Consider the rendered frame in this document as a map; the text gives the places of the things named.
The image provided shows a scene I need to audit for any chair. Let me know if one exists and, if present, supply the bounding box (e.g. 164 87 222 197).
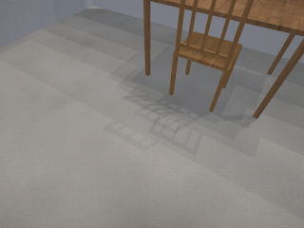
169 0 254 112

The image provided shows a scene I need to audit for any table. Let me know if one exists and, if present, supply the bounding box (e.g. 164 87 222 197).
143 0 304 119

